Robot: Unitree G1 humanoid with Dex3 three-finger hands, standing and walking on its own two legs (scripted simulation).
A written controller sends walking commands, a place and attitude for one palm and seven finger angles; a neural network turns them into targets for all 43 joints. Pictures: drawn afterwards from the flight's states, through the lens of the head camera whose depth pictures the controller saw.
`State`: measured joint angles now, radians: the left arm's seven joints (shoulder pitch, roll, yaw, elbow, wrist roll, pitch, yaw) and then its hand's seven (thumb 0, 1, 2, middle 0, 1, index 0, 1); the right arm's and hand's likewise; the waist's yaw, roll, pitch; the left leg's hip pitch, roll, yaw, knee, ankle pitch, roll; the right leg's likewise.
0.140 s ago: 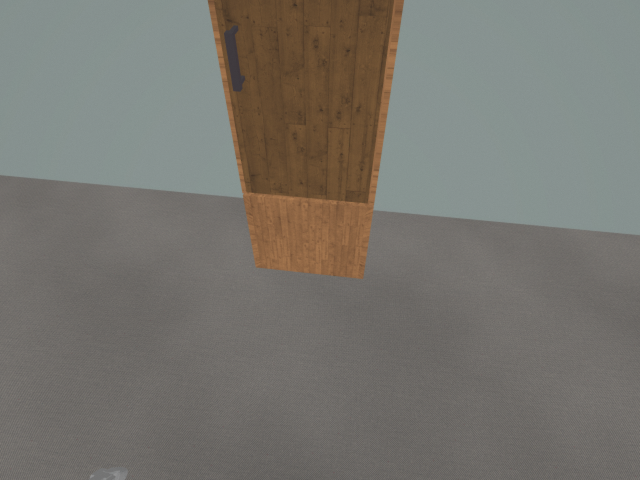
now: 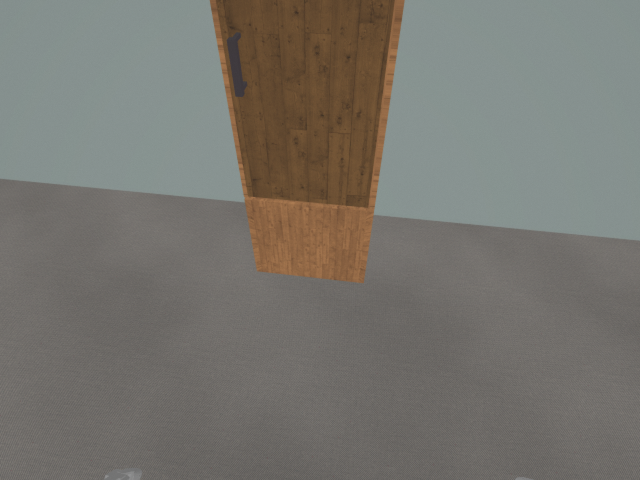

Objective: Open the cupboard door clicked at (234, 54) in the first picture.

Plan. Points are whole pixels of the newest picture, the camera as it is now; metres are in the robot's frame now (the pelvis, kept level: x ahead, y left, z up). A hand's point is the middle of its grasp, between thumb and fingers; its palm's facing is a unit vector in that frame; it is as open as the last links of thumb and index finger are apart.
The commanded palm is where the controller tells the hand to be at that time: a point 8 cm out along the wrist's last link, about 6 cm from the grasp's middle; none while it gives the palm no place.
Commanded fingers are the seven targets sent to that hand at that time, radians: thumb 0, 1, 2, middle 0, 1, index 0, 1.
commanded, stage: stand and wait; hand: left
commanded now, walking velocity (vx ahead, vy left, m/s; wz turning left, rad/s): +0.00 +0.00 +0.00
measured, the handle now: (238, 65) +0.98 +0.26 +0.09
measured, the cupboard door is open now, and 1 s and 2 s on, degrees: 0 0 0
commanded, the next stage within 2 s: look at it before walking up in 0.68 s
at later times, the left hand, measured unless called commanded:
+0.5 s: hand out of the picture +0.05 +0.23 -0.15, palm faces -0.02 -0.94 -0.34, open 7.4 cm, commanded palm none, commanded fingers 0.00 0.90 0.90 -0.20 -0.30 -0.20 -0.30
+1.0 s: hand out of the picture +0.06 +0.23 -0.15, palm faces -0.04 -0.94 -0.33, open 7.4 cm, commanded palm none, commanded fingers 0.00 0.90 0.90 -0.20 -0.30 -0.20 -0.30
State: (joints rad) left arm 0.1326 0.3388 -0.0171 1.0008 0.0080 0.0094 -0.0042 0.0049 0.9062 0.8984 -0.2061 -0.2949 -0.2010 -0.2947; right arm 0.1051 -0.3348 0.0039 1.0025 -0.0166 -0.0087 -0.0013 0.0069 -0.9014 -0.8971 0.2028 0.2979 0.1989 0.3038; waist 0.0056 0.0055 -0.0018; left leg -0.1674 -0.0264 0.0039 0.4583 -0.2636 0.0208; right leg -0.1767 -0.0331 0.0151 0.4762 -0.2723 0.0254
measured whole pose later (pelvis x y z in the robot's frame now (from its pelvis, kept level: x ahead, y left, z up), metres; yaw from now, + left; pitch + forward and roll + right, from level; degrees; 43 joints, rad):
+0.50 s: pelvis -0.01 -0.01 +0.00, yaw +0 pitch -2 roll +0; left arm 0.17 0.34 -0.01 1.08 0.01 0.00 0.00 0.00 0.91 0.90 -0.21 -0.30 -0.20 -0.29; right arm 0.14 -0.35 0.00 1.11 -0.01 0.00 0.00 0.01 -0.90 -0.90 0.20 0.30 0.20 0.30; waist 0.00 0.00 0.02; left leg -0.15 0.00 0.00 0.40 -0.21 0.00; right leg -0.16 -0.01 0.01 0.41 -0.22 0.00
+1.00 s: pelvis -0.01 -0.02 +0.01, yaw -1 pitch -2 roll +0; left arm 0.14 0.33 -0.01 1.08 0.01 0.00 -0.01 0.00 0.91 0.90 -0.21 -0.30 -0.20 -0.29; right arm 0.13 -0.34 0.00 1.11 -0.01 -0.01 0.00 0.01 -0.90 -0.90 0.20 0.30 0.20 0.30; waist 0.00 0.00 0.02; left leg -0.15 0.01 0.00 0.37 -0.20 -0.01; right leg -0.16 0.00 0.01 0.39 -0.20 0.00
